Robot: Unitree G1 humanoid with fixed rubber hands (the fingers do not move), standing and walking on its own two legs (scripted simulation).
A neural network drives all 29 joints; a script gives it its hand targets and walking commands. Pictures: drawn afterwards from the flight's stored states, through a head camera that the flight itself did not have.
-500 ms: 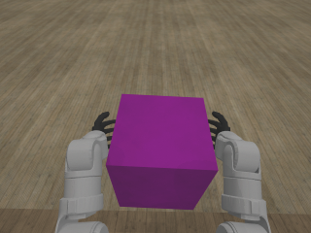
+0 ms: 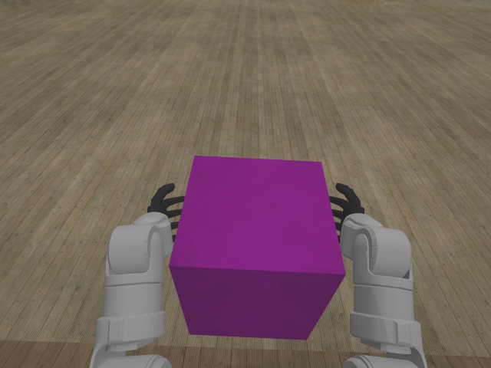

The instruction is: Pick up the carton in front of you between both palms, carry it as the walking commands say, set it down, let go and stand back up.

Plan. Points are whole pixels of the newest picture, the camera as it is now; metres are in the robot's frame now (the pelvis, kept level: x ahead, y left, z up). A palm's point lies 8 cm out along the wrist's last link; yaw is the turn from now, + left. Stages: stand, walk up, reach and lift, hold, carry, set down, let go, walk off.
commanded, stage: carry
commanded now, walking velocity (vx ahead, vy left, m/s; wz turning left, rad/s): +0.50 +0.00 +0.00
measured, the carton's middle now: (252, 251) +0.32 +0.00 +0.06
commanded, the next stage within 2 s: none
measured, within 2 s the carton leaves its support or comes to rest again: neither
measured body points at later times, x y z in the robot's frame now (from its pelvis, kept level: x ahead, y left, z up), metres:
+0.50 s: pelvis +0.19 +0.00 -0.01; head +0.20 +0.00 +0.44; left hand +0.53 +0.14 +0.09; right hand +0.52 -0.17 +0.10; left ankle +0.04 +0.08 -0.73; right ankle +0.32 -0.12 -0.72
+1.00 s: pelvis +0.48 -0.04 -0.05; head +0.52 -0.05 +0.40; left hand +0.81 +0.13 +0.03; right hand +0.83 -0.17 +0.03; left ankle +0.62 +0.10 -0.73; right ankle +0.37 -0.09 -0.78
